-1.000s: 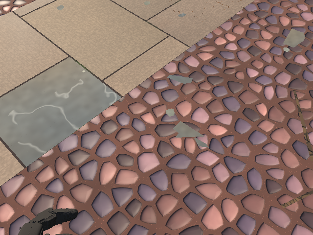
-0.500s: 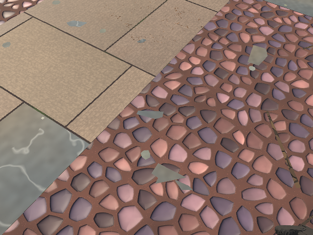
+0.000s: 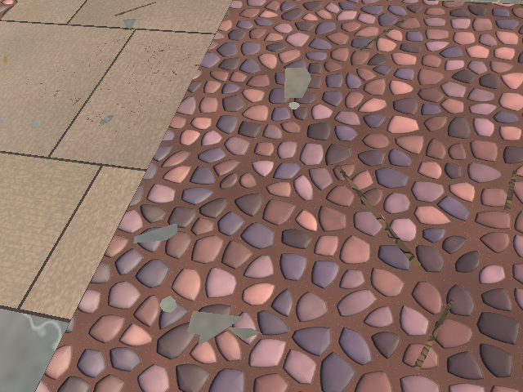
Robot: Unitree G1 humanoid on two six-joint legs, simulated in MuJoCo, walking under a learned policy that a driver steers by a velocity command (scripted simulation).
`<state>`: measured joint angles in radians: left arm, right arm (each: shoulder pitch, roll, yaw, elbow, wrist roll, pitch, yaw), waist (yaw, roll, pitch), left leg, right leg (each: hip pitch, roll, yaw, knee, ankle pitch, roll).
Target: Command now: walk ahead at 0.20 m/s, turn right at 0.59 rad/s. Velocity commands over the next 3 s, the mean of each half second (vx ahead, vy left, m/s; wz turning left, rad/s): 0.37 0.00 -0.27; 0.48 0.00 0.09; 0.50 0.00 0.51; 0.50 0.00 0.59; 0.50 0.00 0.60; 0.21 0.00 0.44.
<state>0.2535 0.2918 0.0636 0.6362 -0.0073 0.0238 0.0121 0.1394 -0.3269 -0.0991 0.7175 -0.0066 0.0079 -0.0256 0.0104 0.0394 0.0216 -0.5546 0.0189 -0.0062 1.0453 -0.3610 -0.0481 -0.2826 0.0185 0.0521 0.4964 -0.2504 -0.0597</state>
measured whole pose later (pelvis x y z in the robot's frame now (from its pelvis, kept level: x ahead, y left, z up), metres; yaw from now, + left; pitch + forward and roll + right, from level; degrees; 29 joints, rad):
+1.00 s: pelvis +0.42 -0.05 +0.00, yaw -1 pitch +0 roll -1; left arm 0.25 0.26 0.06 0.74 0.01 -0.09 -0.02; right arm 0.27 -0.32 -0.06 0.79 0.03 -0.04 0.00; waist 0.01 0.05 0.05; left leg -0.56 0.09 -0.06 1.14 -0.28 0.01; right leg -0.21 0.03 -0.11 0.37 -0.17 -0.06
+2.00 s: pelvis +0.99 +0.05 +0.00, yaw +34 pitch +1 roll -1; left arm 0.23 0.27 0.06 0.75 0.01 -0.10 -0.01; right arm 0.29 -0.32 -0.07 0.67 0.03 -0.01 -0.01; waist 0.02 0.05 0.03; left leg -0.52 0.03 -0.07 1.18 -0.34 0.01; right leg -0.25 0.02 -0.06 0.42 -0.19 -0.03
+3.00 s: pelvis +1.32 +0.39 -0.01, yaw +65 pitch +0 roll +0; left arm 0.11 0.23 0.02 0.74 0.02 -0.03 -0.02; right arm 0.22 -0.30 -0.06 0.70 0.00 0.05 -0.04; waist 0.01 0.02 0.07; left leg -0.39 -0.01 -0.09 0.92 -0.50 -0.07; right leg -0.37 0.03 0.00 0.47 -0.11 -0.04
